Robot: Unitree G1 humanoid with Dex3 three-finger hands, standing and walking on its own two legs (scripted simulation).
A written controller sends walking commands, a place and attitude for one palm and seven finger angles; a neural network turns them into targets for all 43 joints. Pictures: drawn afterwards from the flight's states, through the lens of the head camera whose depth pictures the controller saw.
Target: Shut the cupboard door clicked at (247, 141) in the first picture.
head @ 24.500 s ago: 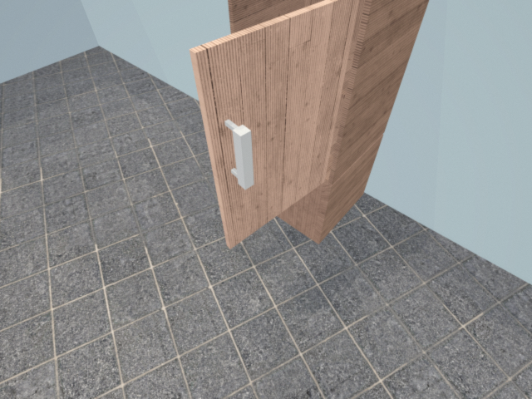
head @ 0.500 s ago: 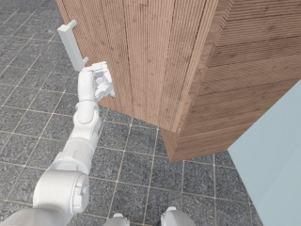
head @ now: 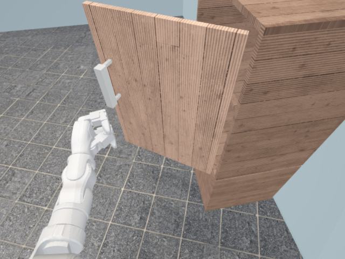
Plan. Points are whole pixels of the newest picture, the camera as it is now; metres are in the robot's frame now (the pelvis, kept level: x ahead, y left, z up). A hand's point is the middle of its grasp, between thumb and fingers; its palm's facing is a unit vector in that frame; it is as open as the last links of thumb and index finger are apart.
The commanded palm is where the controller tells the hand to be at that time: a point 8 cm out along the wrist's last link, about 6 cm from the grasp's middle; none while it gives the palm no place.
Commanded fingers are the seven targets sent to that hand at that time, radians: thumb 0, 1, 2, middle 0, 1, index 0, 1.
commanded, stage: draw the hand back to the body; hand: left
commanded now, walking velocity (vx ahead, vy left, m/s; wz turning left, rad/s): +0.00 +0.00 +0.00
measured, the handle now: (110, 83) +0.62 +0.21 +0.05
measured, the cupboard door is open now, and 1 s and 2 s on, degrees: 55 55 55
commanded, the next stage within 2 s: step back with the hand held close in 1.22 s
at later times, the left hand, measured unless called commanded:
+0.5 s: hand (43, 169) +0.26 +0.23 +0.15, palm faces +0.29 -0.92 -0.26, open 3.7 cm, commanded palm +0.21 +0.28 +0.16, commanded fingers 0.00 0.90 0.90 -0.64 -0.78 -0.64 -0.78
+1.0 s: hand out of the picture +0.18 +0.30 +0.19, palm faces +0.51 -0.76 -0.40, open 7.0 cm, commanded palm +0.13 +0.33 +0.20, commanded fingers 0.00 0.90 0.90 -0.20 -0.30 -0.20 -0.30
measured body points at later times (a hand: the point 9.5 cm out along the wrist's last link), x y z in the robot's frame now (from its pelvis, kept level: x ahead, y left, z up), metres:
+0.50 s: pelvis +0.01 +0.02 +0.03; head -0.01 +0.00 +0.48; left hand +0.24 +0.28 +0.16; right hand +0.21 -0.18 -0.05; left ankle -0.01 +0.10 -0.71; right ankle +0.01 -0.09 -0.71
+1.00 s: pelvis +0.01 +0.02 +0.03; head -0.02 +0.00 +0.48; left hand +0.14 +0.34 +0.21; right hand +0.20 -0.19 -0.06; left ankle -0.01 +0.10 -0.71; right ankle +0.01 -0.09 -0.71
